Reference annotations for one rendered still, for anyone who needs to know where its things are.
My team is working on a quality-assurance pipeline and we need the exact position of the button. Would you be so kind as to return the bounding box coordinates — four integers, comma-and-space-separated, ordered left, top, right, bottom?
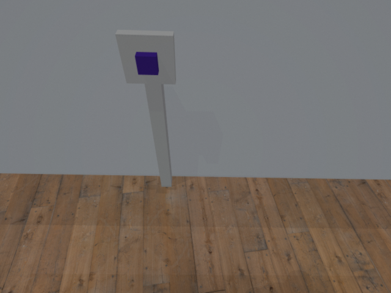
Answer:
135, 52, 159, 75

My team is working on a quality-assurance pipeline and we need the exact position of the panel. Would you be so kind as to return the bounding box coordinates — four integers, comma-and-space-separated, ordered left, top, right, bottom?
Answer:
115, 30, 176, 187

